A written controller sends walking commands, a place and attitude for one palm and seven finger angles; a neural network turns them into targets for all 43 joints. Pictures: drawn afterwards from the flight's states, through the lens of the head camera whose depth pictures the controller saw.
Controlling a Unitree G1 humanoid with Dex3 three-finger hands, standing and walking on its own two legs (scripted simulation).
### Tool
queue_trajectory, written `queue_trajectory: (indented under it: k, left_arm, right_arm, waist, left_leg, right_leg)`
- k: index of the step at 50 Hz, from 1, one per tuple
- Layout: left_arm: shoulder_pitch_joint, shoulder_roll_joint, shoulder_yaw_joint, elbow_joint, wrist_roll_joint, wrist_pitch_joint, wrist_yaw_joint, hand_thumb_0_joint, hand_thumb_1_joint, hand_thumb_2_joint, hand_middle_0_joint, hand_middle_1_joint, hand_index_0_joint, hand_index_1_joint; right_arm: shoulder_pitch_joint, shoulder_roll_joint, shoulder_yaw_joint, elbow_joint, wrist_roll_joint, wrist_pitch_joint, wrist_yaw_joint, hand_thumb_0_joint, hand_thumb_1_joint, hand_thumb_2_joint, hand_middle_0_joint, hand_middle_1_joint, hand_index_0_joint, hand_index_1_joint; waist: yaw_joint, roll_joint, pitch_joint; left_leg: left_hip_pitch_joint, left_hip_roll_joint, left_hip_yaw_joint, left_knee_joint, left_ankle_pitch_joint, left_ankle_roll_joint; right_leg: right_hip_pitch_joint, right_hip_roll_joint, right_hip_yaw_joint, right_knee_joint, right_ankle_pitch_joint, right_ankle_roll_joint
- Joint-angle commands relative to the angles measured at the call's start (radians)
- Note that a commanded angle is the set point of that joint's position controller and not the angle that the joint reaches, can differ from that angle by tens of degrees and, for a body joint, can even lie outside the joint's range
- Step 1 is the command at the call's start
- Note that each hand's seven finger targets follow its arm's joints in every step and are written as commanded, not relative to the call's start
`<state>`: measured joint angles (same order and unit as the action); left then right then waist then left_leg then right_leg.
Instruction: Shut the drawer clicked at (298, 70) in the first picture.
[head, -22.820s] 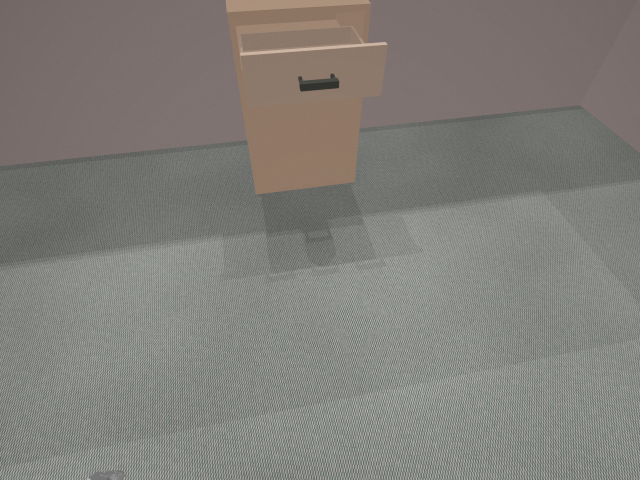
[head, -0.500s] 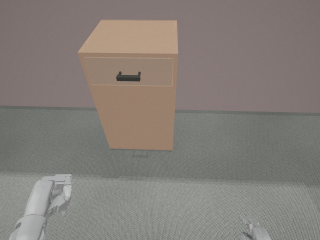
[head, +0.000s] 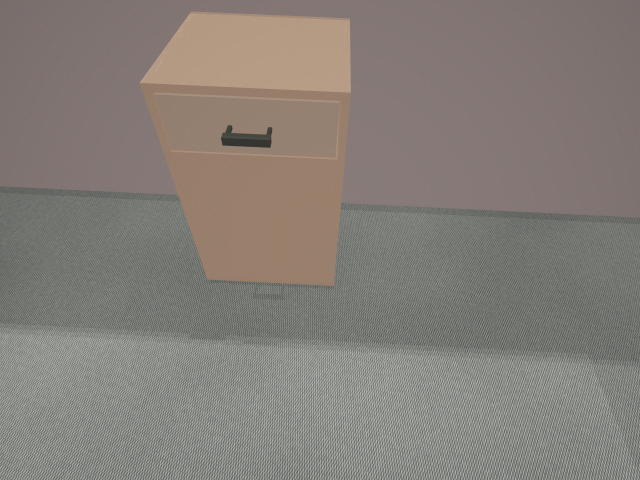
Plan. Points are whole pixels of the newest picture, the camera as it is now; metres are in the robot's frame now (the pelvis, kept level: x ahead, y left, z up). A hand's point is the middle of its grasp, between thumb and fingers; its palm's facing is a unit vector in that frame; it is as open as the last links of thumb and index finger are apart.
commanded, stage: let the arm hang, fingers relaxed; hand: left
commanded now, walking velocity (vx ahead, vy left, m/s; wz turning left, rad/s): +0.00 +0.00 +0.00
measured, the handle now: (248, 135) +0.86 +0.23 -0.08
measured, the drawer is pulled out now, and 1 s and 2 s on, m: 0.00 0.00 0.00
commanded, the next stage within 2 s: look to check the result in 0.48 s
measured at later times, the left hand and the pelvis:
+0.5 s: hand out of the picture +0.00 +0.13 -0.18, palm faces +0.07 -0.99 -0.15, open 7.3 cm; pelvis +0.02 -0.02 +0.00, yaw +0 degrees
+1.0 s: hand out of the picture -0.01 +0.13 -0.18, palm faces +0.06 -0.98 -0.19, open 7.3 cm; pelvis +0.03 -0.03 +0.00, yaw -1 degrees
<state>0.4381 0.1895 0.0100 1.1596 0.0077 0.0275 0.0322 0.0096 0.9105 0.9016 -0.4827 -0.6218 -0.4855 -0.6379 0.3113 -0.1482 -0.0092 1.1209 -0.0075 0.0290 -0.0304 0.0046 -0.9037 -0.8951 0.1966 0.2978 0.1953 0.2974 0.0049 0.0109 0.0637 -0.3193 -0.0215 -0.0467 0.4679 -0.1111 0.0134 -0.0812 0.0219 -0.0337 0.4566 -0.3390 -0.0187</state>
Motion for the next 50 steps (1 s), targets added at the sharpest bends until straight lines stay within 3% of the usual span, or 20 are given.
queue_trajectory:
  k: [1,4,12,19,27,50]
  left_arm:
    - [0.045,0.059,0.006,-0.025,0.002,-0.022,0.004,0.0,0.9,0.9,-0.2,-0.3,-0.2,-0.3]
    - [0.056,0.05,0.008,-0.024,0.004,-0.025,0.007,0.0,0.9,0.9,-0.2,-0.3,-0.2,-0.3]
    - [0.04,0.019,0.017,-0.037,0.002,-0.029,0.012,0.0,0.9,0.9,-0.2,-0.3,-0.2,-0.3]
    - [0.028,0.01,0.025,-0.049,0.001,-0.038,0.019,0.0,0.9,0.9,-0.2,-0.3,-0.2,-0.3]
    - [0.013,0.005,0.027,-0.051,-0.001,-0.035,0.018,0.0,0.9,0.9,-0.2,-0.3,-0.2,-0.3]
    - [0.017,0.021,0.023,-0.043,-0.001,-0.036,0.017,0.0,0.9,0.9,-0.2,-0.3,-0.2,-0.3]
  right_arm:
    - [0.047,-0.103,-0.026,-0.023,-0.006,-0.009,-0.009,0.0,-0.9,-0.9,0.2,0.3,0.2,0.3]
    - [0.054,-0.088,-0.029,-0.016,-0.007,-0.01,-0.007,0.0,-0.9,-0.9,0.2,0.3,0.2,0.3]
    - [0.066,-0.041,-0.023,0.001,-0.01,-0.018,-0.01,0.0,-0.9,-0.9,0.2,0.3,0.2,0.3]
    - [0.068,-0.036,-0.023,-0.002,-0.009,-0.031,-0.017,0.0,-0.9,-0.9,0.2,0.3,0.2,0.3]
    - [0.061,-0.034,-0.022,-0.002,-0.008,-0.03,-0.021,0.0,-0.9,-0.9,0.2,0.3,0.2,0.3]
    - [0.032,-0.06,-0.021,-0.003,-0.005,-0.028,-0.023,0.0,-0.9,-0.9,0.2,0.3,0.2,0.3]
  waist:
    - [-0.013,-0.019,0.082]
    - [-0.012,-0.046,0.072]
    - [-0.009,-0.013,0.103]
    - [-0.005,-0.01,0.052]
    - [-0.008,0.005,0.053]
    - [-0.008,-0.022,0.056]
  left_leg:
    - [0.094,0.086,-0.107,-0.105,-0.154,0.032]
    - [0.103,0.078,-0.086,-0.083,-0.119,0.028]
    - [0.077,0.073,-0.073,-0.06,-0.046,0.028]
    - [0.096,0.084,-0.055,-0.01,0.115,0.029]
    - [0.108,0.088,-0.048,-0.005,0.11,0.025]
    - [0.139,0.097,-0.035,-0.009,0.128,0.024]
  right_leg:
    - [-0.218,-0.087,0.076,-0.142,-0.094,-0.051]
    - [-0.223,-0.093,0.08,-0.145,-0.095,-0.052]
    - [-0.211,-0.098,0.077,-0.136,-0.047,-0.053]
    - [-0.132,-0.105,0.073,-0.116,0.165,-0.044]
    - [-0.124,-0.107,0.076,-0.123,0.179,-0.044]
    - [-0.107,-0.106,0.075,-0.131,0.242,-0.032]
